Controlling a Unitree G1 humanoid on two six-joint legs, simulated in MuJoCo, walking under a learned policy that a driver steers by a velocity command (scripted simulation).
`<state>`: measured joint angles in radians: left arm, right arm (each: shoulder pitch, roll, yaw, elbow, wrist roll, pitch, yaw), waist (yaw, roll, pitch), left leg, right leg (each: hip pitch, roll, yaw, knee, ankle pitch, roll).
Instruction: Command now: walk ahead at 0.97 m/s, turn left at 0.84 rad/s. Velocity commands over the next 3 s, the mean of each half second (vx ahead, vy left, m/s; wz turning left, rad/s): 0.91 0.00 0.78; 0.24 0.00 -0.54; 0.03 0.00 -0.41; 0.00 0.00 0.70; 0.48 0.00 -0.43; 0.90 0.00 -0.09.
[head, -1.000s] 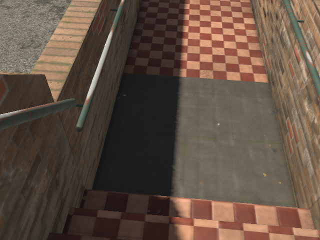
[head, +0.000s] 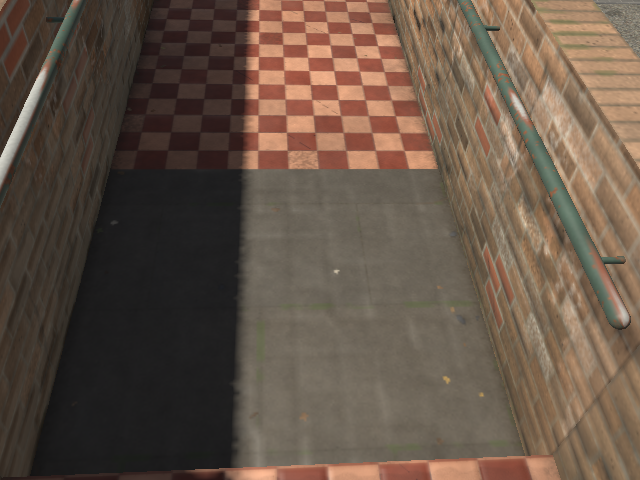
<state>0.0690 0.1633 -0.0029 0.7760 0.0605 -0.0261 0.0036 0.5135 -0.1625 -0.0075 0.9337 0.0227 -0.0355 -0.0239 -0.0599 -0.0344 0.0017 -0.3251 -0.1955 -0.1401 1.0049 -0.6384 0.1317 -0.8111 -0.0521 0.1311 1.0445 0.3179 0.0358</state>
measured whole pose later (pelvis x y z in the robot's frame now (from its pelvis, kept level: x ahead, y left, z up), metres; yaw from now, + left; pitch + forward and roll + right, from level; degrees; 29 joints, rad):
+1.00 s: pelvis +0.51 -0.01 -0.44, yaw +3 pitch -1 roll +2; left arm 0.14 0.23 0.04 0.79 0.14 0.00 -0.09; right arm 0.45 -0.14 0.03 1.00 -0.15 -0.13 -0.03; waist -0.10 -0.03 0.04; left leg -0.28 0.25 0.34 1.19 -0.81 -0.09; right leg -0.57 -0.15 -0.04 0.65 0.37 -0.03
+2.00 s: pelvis +0.90 +0.01 -0.74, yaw +18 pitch +3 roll -2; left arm -0.11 0.17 0.01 0.57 0.00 0.00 0.06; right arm 0.20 -0.24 0.00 0.80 0.02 0.08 -0.10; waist -0.04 -0.03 0.05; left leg -0.40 -0.10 -0.14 0.54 -0.18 0.05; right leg -0.92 0.01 0.08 1.31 -0.04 0.16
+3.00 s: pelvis +1.66 -0.10 -0.75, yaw -1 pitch +2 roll +1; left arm -0.11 0.23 0.00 0.57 0.04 -0.10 -0.05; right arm 0.59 -0.26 -0.08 0.95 0.01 -0.08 0.01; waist -0.14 0.01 0.01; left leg 0.07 -0.08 -0.19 0.32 -0.41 0.06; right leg -0.63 -0.04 0.07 0.62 -0.04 0.00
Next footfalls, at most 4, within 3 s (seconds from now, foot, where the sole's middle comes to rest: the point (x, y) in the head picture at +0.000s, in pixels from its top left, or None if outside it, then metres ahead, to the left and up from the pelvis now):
0.18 right None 0.20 -0.18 -0.91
0.58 left None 0.44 0.12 -1.11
1.10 right None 0.68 -0.18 -1.31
1.74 left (255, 441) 0.96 0.11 -1.51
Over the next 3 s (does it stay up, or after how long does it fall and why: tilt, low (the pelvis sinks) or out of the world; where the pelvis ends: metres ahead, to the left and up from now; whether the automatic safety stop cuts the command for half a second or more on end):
stays up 1.66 -0.10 -0.75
